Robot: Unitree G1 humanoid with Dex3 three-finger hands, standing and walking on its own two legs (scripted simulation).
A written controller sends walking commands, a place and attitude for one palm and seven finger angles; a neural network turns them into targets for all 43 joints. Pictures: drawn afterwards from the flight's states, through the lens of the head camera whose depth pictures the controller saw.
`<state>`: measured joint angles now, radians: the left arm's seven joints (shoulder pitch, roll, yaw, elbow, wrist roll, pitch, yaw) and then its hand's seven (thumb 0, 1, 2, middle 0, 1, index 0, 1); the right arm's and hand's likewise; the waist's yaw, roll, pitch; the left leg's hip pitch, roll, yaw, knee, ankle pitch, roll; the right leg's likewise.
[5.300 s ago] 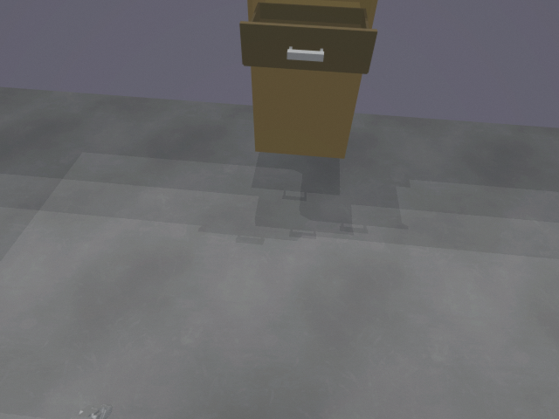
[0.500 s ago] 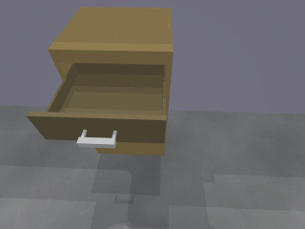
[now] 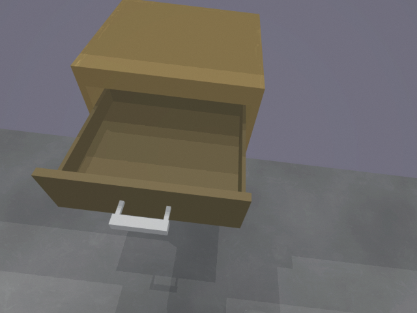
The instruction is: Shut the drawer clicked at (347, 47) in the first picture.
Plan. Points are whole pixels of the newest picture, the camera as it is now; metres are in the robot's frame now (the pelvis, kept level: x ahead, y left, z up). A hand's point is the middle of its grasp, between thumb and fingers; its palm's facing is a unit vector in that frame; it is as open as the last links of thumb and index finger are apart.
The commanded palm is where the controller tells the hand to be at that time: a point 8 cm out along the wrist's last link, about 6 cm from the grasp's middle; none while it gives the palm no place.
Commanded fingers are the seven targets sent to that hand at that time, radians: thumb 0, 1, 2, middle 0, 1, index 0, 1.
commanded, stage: come to a stop and stand still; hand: left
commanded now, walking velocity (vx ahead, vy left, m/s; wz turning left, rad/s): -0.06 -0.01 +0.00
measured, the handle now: (142, 215) +0.31 +0.17 -0.05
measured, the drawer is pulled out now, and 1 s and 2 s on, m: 0.29 0.29 0.29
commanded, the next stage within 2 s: look again from close up in 0.86 s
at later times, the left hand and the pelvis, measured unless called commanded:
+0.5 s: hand out of the picture +0.01 +0.14 -0.15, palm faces +0.06 -0.96 -0.28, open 7.3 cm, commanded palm none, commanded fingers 0.00 0.90 0.90 -0.20 -0.30 -0.20 -0.30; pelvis -0.03 -0.05 +0.01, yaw +0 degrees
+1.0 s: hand out of the picture -0.04 +0.15 -0.18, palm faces +0.02 -0.98 -0.18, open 7.4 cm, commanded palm none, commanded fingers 0.00 0.90 0.90 -0.20 -0.30 -0.20 -0.30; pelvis -0.03 -0.01 +0.00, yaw +0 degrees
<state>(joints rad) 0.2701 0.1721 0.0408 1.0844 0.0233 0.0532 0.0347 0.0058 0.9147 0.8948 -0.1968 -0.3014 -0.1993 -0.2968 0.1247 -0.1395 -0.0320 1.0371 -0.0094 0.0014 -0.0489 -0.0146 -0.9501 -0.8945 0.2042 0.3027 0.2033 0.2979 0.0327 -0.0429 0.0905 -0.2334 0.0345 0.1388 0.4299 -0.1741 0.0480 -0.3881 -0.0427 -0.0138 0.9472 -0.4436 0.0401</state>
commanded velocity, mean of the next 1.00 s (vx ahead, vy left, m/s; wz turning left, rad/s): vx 0.02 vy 0.07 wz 0.00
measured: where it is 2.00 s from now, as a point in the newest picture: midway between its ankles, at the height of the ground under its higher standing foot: outside the picture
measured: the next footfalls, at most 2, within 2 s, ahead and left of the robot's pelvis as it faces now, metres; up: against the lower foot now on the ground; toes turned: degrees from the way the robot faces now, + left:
right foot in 0.20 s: +0.02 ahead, -0.16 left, +0.00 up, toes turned -2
left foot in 0.64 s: -0.02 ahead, +0.10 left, +0.00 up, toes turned +2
